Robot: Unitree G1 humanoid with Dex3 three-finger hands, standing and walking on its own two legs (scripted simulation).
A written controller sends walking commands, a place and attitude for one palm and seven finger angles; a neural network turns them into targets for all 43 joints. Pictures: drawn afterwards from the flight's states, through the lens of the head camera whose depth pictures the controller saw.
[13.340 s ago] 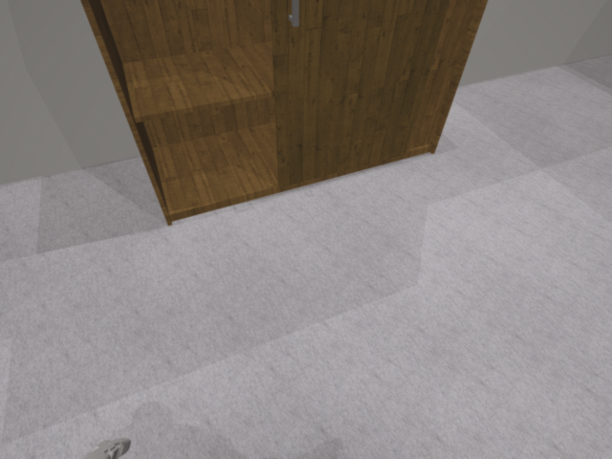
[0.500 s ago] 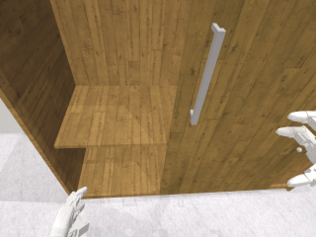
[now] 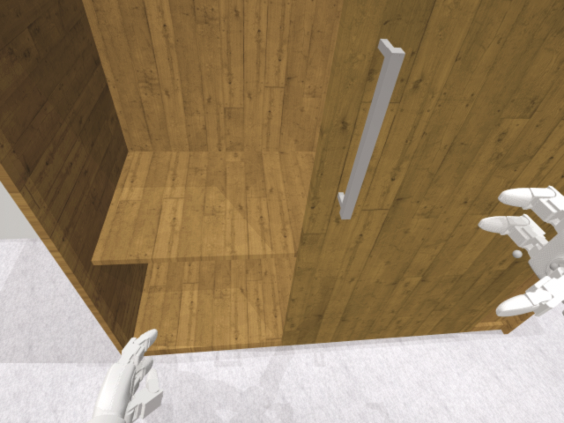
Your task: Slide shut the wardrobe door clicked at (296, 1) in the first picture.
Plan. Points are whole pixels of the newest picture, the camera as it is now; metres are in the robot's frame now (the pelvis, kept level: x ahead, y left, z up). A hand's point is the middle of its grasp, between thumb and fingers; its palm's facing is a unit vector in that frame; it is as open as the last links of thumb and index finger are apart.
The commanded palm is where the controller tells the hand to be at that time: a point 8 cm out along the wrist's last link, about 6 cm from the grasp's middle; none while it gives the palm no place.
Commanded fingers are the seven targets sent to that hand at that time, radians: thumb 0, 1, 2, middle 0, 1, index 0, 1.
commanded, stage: move the hooked fingers beside the handle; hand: right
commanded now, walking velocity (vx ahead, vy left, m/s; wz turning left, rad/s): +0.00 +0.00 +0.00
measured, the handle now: (362, 143) +0.50 -0.11 +0.16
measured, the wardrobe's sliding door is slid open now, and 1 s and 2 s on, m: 0.51 0.51 0.51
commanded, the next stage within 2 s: none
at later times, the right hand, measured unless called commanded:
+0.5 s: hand (460, 210) +0.36 -0.22 +0.16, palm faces -0.07 +1.00 -0.04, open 14.0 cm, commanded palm +0.34 -0.27 +0.16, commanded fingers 0.00 0.50 -0.30 0.30 1.20 0.30 1.20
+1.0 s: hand (424, 182) +0.42 -0.19 +0.16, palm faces -0.09 +1.00 -0.01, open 14.0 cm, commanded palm +0.41 -0.24 +0.15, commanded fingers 0.00 0.50 -0.30 0.30 1.20 0.30 1.20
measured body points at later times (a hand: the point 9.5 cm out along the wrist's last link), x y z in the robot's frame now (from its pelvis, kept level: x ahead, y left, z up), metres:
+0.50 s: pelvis +0.01 +0.00 +0.00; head +0.01 +0.02 +0.45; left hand +0.15 +0.25 -0.09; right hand +0.36 -0.28 +0.17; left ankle +0.00 +0.10 -0.74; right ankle +0.00 -0.12 -0.74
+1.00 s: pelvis +0.01 -0.01 +0.00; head +0.03 +0.00 +0.45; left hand +0.12 +0.25 -0.10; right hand +0.42 -0.25 +0.16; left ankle +0.00 +0.10 -0.74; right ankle +0.00 -0.12 -0.74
